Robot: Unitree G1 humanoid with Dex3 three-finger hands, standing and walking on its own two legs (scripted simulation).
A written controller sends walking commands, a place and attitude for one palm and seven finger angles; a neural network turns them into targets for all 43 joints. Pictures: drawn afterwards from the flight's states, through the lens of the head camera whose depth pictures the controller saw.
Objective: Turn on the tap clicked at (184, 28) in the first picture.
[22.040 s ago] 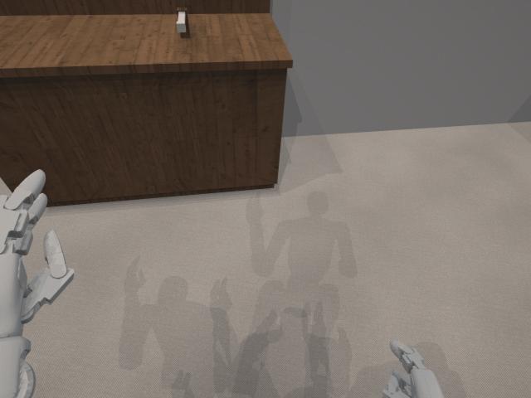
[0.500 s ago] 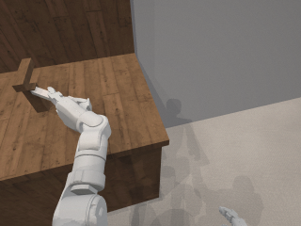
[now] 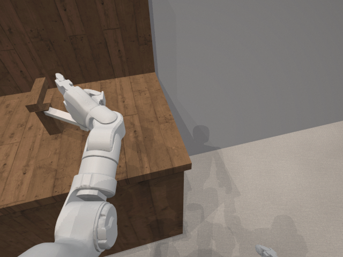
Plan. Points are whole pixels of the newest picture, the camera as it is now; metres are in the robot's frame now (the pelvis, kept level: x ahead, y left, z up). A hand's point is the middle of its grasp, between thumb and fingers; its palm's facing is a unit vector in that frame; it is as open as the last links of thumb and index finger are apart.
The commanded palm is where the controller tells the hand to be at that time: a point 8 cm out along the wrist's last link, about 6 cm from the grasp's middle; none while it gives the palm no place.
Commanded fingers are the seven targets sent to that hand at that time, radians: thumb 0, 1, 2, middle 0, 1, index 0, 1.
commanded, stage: lift the hand up off the lever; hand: left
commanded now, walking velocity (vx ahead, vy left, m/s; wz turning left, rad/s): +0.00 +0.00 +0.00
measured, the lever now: (86, 123) +0.44 +0.26 +0.09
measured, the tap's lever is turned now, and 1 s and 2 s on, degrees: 51 51 51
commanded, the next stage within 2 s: draw the hand back beside the body in 0.24 s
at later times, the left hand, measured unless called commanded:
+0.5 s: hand (109, 107) +0.41 +0.17 +0.17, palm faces +0.52 -0.85 -0.09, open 7.8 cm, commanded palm +0.35 +0.21 +0.17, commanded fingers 0.00 0.90 0.90 -0.16 -0.18 -0.16 -0.18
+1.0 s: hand (79, 140) +0.31 +0.20 +0.17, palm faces +0.21 -0.95 -0.22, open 7.7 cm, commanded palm +0.27 +0.25 +0.18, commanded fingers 0.00 0.90 0.90 -0.18 -0.25 -0.18 -0.25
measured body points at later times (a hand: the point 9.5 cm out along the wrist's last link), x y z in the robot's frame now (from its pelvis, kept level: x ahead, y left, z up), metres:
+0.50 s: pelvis +0.03 +0.00 +0.01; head +0.00 -0.01 +0.46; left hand +0.38 +0.21 +0.18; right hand +0.19 -0.23 -0.09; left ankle +0.05 +0.15 -0.72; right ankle -0.02 -0.08 -0.72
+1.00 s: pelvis +0.01 +0.03 +0.02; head -0.01 +0.01 +0.47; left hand +0.29 +0.25 +0.18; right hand +0.18 -0.20 -0.07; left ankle +0.05 +0.15 -0.72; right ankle -0.02 -0.08 -0.72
